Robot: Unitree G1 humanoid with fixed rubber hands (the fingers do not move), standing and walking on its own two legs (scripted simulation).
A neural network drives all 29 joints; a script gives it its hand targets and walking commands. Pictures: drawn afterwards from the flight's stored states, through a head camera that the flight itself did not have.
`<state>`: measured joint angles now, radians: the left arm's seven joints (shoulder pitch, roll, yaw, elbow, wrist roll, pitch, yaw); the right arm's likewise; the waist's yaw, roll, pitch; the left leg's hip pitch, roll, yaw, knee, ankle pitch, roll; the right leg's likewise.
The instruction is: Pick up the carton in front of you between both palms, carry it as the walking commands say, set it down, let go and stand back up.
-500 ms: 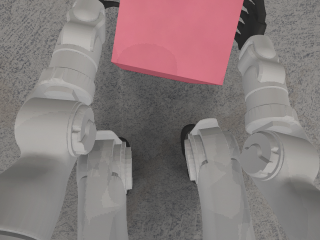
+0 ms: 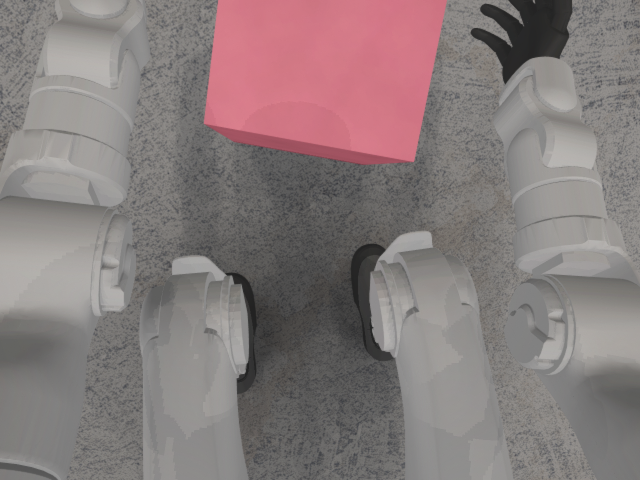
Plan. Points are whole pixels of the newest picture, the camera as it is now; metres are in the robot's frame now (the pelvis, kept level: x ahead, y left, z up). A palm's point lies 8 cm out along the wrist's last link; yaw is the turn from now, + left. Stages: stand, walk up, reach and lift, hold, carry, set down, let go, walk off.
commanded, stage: set down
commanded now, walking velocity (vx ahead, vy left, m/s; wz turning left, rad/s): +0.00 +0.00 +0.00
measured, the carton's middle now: (317, 69) +0.52 -0.04 -0.27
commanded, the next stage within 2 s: let go in 0.78 s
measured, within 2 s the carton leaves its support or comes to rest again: neither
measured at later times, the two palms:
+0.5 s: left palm out of the picture +0.59 +0.15 +0.03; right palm out of the picture +0.49 -0.22 +0.03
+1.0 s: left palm out of the picture +0.54 +0.17 +0.16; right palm out of the picture +0.46 -0.21 +0.17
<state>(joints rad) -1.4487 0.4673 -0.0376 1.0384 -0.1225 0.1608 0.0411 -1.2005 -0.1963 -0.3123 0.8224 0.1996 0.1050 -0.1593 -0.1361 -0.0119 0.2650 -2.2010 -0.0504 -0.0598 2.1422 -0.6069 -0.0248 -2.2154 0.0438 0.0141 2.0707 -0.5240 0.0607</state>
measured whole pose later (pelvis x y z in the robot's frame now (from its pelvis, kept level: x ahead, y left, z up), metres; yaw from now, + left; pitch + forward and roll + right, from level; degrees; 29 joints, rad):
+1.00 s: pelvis +0.05 +0.01 +0.26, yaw +2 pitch +43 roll -1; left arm -0.99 0.26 0.21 0.88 0.15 0.17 -0.01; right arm -0.72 -0.07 -0.36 0.61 -0.02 0.13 -0.03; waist -0.13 0.01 -0.12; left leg -1.50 -0.05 -0.06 1.12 -0.36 -0.01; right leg -1.51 0.01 0.05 1.06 -0.30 0.05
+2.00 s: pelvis +0.14 +0.00 +0.38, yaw +1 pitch -1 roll +0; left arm 0.24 0.22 0.03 0.44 -0.02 0.09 -0.08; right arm 0.23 -0.22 -0.04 0.41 -0.01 0.11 0.06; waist 0.00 0.03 0.02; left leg -0.11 -0.02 -0.06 0.42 -0.29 0.00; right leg -0.15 0.01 0.06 0.42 -0.25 0.02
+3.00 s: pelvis +0.15 +0.00 +0.38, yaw +2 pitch -1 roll +0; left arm 0.16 0.35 0.05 0.83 0.02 0.01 0.02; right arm 0.18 -0.35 -0.01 0.80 -0.02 -0.01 -0.03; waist 0.01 0.00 0.04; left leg -0.14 -0.01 -0.06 0.48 -0.33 -0.01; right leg -0.18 0.01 0.04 0.50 -0.31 0.01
